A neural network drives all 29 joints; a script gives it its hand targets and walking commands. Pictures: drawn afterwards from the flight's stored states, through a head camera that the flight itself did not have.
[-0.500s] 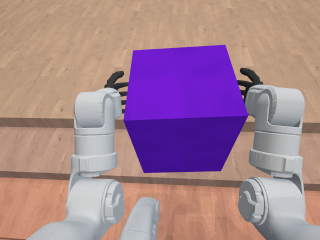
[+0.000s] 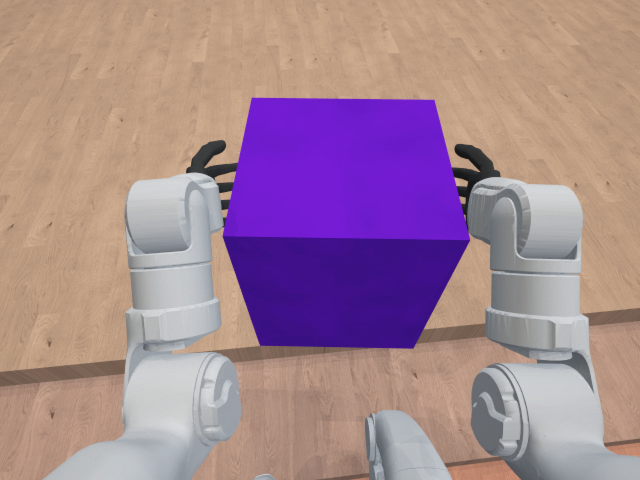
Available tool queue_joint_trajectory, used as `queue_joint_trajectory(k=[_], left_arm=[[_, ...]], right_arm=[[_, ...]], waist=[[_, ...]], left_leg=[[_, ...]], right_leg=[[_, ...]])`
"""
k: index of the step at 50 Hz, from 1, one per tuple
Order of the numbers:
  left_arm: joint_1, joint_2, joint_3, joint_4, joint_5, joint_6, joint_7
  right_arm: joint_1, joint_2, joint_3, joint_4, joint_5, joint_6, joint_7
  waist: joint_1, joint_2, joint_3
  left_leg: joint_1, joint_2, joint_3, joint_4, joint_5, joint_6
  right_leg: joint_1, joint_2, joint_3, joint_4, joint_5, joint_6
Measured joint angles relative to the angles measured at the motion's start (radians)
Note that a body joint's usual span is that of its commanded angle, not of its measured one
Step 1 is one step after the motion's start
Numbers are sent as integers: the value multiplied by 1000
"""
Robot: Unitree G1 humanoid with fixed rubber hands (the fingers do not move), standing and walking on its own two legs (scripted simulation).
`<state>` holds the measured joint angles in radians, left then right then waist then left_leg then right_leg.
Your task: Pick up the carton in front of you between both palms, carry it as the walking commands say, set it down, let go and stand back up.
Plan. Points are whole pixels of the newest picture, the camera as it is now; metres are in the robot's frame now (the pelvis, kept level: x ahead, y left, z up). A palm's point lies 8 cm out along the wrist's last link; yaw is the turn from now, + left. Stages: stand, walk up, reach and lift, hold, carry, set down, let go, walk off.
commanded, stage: carry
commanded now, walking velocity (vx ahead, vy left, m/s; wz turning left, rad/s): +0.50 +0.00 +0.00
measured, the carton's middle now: (339, 233) +0.40 -0.01 +0.08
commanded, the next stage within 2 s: none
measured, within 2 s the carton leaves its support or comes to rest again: neither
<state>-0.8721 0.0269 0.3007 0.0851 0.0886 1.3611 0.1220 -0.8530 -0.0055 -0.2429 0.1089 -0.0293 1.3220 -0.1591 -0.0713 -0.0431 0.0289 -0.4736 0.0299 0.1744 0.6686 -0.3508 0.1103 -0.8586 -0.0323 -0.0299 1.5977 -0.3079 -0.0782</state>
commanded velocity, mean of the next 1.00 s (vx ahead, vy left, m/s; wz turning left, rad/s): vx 0.50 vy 0.00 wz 0.00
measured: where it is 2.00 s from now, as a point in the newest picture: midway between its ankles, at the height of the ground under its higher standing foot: (314, 167)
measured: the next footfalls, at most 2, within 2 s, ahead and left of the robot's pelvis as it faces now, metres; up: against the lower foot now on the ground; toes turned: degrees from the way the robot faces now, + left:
right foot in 0.32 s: +0.43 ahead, -0.15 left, +0.09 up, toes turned -7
left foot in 0.90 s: +0.78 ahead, +0.06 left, +0.20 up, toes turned +7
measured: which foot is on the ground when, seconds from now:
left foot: down 0.00-0.32, up 0.34-0.88, down 0.90-1.00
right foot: up 0.00-0.30, down 0.32-0.92, up 0.94-1.00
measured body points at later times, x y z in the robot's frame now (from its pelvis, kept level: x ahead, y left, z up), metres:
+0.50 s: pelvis +0.29 -0.08 +0.08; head +0.33 -0.09 +0.53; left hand +0.66 +0.10 +0.21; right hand +0.70 -0.20 +0.21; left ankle +0.24 +0.04 -0.45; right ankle +0.39 -0.15 -0.62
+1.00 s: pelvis +0.61 -0.01 +0.15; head +0.62 -0.02 +0.60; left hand +1.01 +0.11 +0.29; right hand +0.99 -0.19 +0.29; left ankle +0.74 +0.05 -0.52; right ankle +0.44 -0.15 -0.45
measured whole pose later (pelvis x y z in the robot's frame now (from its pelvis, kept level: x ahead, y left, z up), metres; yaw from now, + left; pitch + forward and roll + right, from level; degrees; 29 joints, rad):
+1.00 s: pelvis +0.61 -0.01 +0.15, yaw -1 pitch +3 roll +2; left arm -0.85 0.05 0.31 0.28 0.08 1.34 0.12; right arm -0.89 -0.03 -0.19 0.34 -0.05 1.31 -0.15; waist -0.09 -0.02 -0.06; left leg -0.73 0.00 0.20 0.97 -0.30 0.13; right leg -0.36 -0.03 0.07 1.33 -0.25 -0.03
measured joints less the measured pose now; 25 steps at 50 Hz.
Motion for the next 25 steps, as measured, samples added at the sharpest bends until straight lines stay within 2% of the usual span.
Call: queue_joint_trajectory(k=[2, 5, 7, 9, 11, 12, 13, 14, 16, 17, 19, 20, 22, 25], left_arm=[[-11, 4, -3, -20, -5, 0, 1], [-21, 15, -5, -6, -13, 8, 1], [-30, 19, -13, 29, -14, 15, 1], [-41, 21, -27, 74, -12, 18, 1], [-47, 23, -40, 123, -12, 19, 1], [-51, 23, -45, 150, -13, 16, 1], [-60, 22, -50, 180, -13, 13, 1], [-68, 24, -56, 211, -15, 5, 3], [-68, 22, -61, 265, -17, -19, 4], [-61, 17, -71, 279, -18, -36, 4], [-30, -3, -92, 284, -27, -61, 13], [-4, -9, -99, 266, -35, -63, 18], [39, -11, -105, 205, -55, -57, 27], [55, -13, -84, 112, -65, -51, 35]], right_arm=[[-14, 7, -17, -24, -8, 3, 0], [-24, 15, -25, -18, -20, 12, 1], [-23, 10, -27, 0, -23, 26, 4], [-23, -2, -31, 27, -23, 39, 10], [-28, -11, -38, 65, -27, 48, 17], [-34, -16, -42, 88, -31, 52, 21], [-44, -24, -48, 113, -36, 55, 26], [-50, -28, -52, 140, -42, 52, 29], [-52, -32, -62, 186, -52, 36, 35], [-51, -37, -68, 202, -58, 24, 41], [-35, -48, -78, 212, -60, 14, 47], [-25, -47, -80, 205, -62, 16, 47], [-5, -36, -73, 163, -68, 24, 46], [9, -19, -57, 71, -66, 28, 43]], waist=[[10, -5, -18], [14, -14, -57], [18, -11, -80], [25, -2, -102], [37, 15, -128], [44, 30, -142], [54, 51, -157], [70, 56, -172], [123, 56, -174], [146, 64, -157], [180, 76, -109], [187, 86, -85], [182, 95, -41], [153, 83, 4]], left_leg=[[46, -3, -4, -36, -12, -5], [134, -4, -15, -94, -40, -16], [207, 7, -30, -153, -51, -27], [285, 25, -43, -228, -52, -33], [368, 49, -50, -322, -40, -27], [404, 67, -49, -365, 4, -14], [437, 95, -42, -382, 120, -3], [457, 111, -40, -375, 127, -26], [428, 143, -47, -188, 56, -63], [348, 142, -98, 23, 30, -78], [154, 70, -213, 498, 61, -81], [67, 38, -236, 688, 88, -71], [-88, 0, -232, 925, 135, -42], [-279, -5, -184, 1034, 145, -10]], right_leg=[[-78, -20, -10, 22, -33, 0], [-207, -43, -1, 187, -141, -3], [-267, -65, -10, 193, -152, 1], [-289, -89, -34, 84, -112, 9], [-249, -103, -76, -132, -70, 4], [-205, -102, -104, -249, -43, -6], [-153, -88, -134, -347, -28, -16], [-95, -68, -152, -434, -12, -23], [43, -16, -173, -620, 46, -26], [56, -10, -178, -603, 42, -28], [102, -5, -177, -611, 25, -33], [137, 1, -175, -641, 25, -34], [209, 9, -171, -720, 38, -28], [305, 12, -162, -833, 54, -24]])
